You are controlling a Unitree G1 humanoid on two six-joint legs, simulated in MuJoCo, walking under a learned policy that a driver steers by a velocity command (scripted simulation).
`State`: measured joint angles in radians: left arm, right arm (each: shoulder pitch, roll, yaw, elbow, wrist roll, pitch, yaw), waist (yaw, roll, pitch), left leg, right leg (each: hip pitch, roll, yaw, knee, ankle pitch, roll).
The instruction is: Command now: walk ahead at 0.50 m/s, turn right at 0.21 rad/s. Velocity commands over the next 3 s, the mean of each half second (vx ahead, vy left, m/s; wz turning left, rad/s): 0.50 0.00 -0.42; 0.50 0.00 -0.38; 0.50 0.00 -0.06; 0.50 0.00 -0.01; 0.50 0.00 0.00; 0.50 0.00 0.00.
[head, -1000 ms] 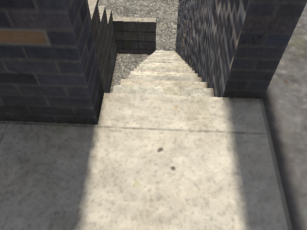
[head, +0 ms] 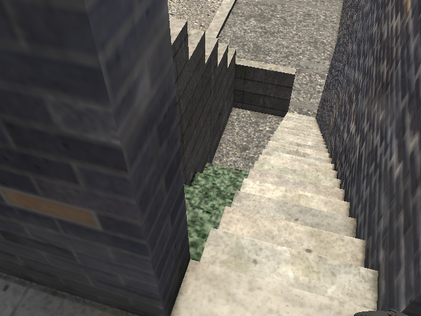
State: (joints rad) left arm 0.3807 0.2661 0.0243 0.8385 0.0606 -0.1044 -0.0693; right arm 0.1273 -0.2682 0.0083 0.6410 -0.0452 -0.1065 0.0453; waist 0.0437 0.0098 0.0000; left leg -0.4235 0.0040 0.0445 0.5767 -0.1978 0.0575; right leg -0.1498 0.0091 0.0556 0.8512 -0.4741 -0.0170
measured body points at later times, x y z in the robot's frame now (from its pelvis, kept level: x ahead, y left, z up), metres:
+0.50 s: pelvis +0.22 -0.05 -0.02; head +0.25 -0.06 +0.43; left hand +0.44 +0.14 -0.12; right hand +0.17 -0.32 -0.15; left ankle +0.10 +0.11 -0.66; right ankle +0.29 -0.13 -0.73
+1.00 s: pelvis +0.45 -0.10 -0.03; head +0.44 -0.09 +0.42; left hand +0.52 +0.13 -0.17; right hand +0.47 -0.37 -0.14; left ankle +0.51 -0.01 -0.72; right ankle +0.30 -0.13 -0.71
